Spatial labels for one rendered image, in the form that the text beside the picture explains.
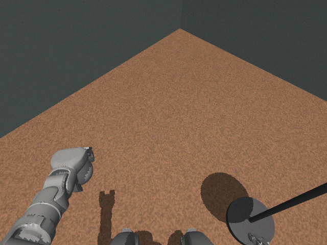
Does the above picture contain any left robot hand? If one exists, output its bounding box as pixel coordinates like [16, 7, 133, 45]
[50, 147, 95, 192]

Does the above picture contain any ball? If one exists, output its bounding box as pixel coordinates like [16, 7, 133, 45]
[77, 160, 93, 185]

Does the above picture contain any floor lamp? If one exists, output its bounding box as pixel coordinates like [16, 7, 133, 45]
[226, 183, 327, 245]

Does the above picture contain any right robot hand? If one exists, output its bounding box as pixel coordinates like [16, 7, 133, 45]
[248, 233, 269, 245]

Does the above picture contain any left robot arm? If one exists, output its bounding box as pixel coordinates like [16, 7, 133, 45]
[0, 166, 77, 245]

